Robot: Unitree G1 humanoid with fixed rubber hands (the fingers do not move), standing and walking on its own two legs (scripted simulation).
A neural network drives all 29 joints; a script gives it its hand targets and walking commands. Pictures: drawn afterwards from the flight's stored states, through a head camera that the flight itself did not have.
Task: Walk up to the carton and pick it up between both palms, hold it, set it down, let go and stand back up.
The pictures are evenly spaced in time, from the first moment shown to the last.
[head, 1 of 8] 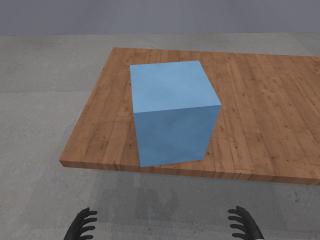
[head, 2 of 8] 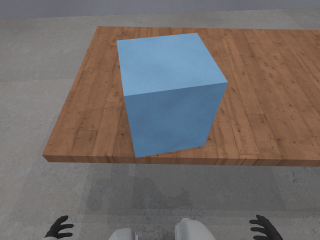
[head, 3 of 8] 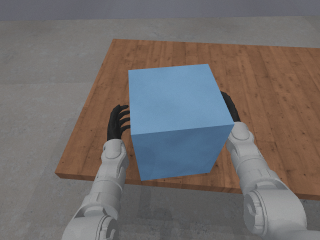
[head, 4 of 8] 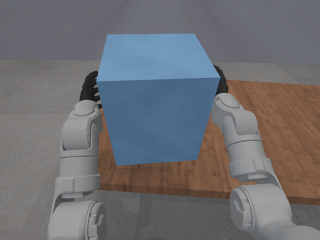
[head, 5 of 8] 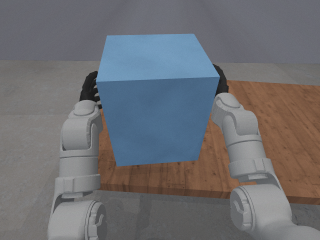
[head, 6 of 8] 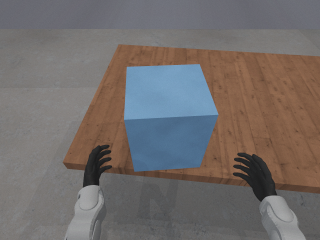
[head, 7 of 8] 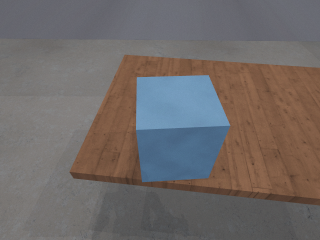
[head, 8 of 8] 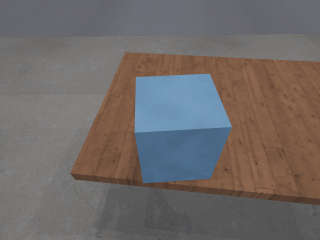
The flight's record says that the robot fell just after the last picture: no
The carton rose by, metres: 0.17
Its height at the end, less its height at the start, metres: +0.00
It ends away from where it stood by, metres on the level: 0.03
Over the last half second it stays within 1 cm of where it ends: yes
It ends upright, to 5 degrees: yes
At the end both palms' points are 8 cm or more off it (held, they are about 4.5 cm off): yes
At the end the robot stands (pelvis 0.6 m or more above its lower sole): yes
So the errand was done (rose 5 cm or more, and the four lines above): yes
